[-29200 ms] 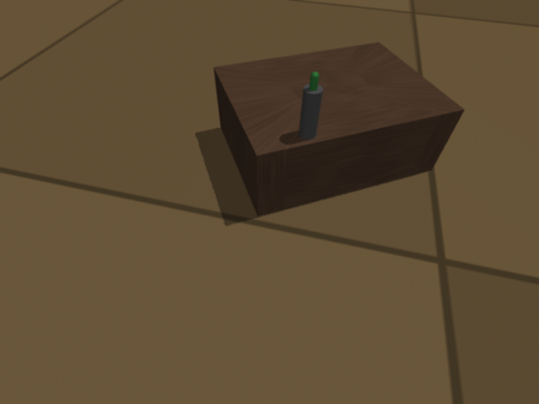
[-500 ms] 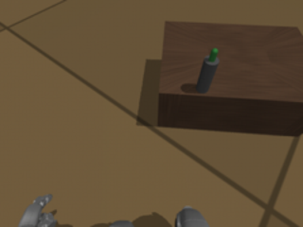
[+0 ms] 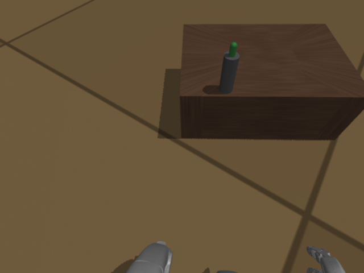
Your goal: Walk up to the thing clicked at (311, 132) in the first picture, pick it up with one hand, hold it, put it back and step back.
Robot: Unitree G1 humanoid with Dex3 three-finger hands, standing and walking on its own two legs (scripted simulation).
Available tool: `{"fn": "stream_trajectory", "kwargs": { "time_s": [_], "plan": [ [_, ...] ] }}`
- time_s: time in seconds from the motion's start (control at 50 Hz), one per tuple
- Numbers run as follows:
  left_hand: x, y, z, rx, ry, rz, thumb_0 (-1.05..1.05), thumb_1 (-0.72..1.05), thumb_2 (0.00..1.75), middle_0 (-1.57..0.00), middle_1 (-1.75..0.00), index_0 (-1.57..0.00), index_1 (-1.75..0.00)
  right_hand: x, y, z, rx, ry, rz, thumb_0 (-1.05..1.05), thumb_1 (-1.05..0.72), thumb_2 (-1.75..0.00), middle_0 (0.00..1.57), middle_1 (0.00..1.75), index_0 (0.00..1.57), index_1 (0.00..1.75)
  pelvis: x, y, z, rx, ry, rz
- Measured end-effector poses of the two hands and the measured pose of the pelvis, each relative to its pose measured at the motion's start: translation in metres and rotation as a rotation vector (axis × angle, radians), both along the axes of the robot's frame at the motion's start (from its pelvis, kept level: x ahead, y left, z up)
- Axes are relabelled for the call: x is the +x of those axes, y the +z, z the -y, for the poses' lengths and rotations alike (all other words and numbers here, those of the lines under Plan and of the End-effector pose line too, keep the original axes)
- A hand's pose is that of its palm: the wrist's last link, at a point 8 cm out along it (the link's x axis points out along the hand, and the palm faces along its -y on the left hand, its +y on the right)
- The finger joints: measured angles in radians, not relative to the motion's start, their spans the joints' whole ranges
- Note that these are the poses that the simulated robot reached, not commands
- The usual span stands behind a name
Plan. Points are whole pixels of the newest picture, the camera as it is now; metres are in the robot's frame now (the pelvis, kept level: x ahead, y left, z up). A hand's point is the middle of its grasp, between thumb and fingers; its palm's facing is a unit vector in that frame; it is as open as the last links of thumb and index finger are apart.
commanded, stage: step back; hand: right
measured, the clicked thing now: (229, 68) +1.01 -0.17 -0.23
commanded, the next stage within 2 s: stand in 1.08 s
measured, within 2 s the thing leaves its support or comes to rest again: neither
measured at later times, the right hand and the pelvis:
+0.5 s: hand out of the picture +0.04 -0.26 -0.14, palm faces -0.10 +0.93 -0.36, open 7.4 cm; pelvis -0.06 -0.01 +0.01, yaw +4 degrees
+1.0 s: hand out of the picture +0.10 -0.24 -0.14, palm faces -0.11 +0.93 -0.34, open 7.4 cm; pelvis -0.03 +0.00 +0.01, yaw +6 degrees
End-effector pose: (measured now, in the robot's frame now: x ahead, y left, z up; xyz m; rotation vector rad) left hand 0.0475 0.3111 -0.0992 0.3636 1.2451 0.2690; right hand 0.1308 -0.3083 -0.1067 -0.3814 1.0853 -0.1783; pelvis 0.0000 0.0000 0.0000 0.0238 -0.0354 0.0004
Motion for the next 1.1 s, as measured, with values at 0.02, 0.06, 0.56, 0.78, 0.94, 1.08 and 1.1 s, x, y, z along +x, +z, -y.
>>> {"fn": "stream_trajectory", "kwargs": {
  "time_s": [0.02, 0.06, 0.56, 0.78, 0.94, 1.08, 1.1],
  "plan": [
    [-0.007, 0.002, -0.001, 0.007, 0.004, 0.0, 0.01, 0.91, 0.9, -0.21, -0.3, -0.21, -0.3, -0.01, 0.0, 0.0, 0.002, 0.002, -0.009, 0.01, -0.91, -0.9, 0.21, 0.3, 0.21, 0.3, -0.005, 0.001, 0.0, 0.005, 0.006, -0.002],
    [-0.018, 0.006, -0.003, 0.02, 0.008, 0.014, 0.01, 0.91, 0.9, -0.21, -0.3, -0.21, -0.3, -0.03, -0.003, 0.0, 0.004, 0.013, -0.036, 0.01, -0.91, -0.9, 0.21, 0.3, 0.2, 0.3, -0.016, 0.002, 0.001, 0.007, 0.022, -0.005],
    [-0.095, -0.009, 0.011, -0.062, 0.093, 0.03, 0.01, 0.91, 0.9, -0.2, -0.3, -0.2, -0.3, -0.094, 0.001, -0.003, 0.018, 0.041, -0.073, 0.01, -0.91, -0.9, 0.21, 0.3, 0.21, 0.3, -0.062, 0.005, 0.004, -0.031, 0.086, 0.006],
    [-0.05, -0.006, 0.005, -0.073, 0.089, 0.058, 0.01, 0.91, 0.9, -0.2, -0.3, -0.2, -0.3, -0.075, 0.003, -0.02, 0.037, 0.045, -0.116, 0.01, -0.91, -0.9, 0.21, 0.3, 0.21, 0.3, -0.04, 0.012, 0.002, -0.035, 0.094, -0.01],
    [-0.013, 0.001, -0.003, -0.045, 0.079, 0.117, 0.0, 0.91, 0.9, -0.2, -0.3, -0.2, -0.3, -0.042, 0.002, -0.026, 0.041, 0.05, -0.067, 0.01, -0.91, -0.9, 0.21, 0.3, 0.21, 0.3, -0.03, 0.011, 0.0, -0.031, 0.104, -0.008],
    [0.002, 0.004, -0.004, -0.041, 0.072, 0.141, 0.0, 0.91, 0.9, -0.2, -0.3, -0.2, -0.3, -0.024, 0.005, -0.029, 0.042, 0.064, -0.04, 0.01, -0.91, -0.9, 0.21, 0.3, 0.21, 0.3, -0.026, 0.011, -0.001, -0.028, 0.108, -0.005],
    [0.002, 0.004, -0.004, -0.042, 0.075, 0.138, 0.0, 0.91, 0.9, -0.2, -0.3, -0.2, -0.3, -0.023, 0.006, -0.029, 0.043, 0.064, -0.039, 0.01, -0.91, -0.9, 0.21, 0.3, 0.21, 0.3, -0.026, 0.012, -0.001, -0.027, 0.107, -0.004]
  ]
}}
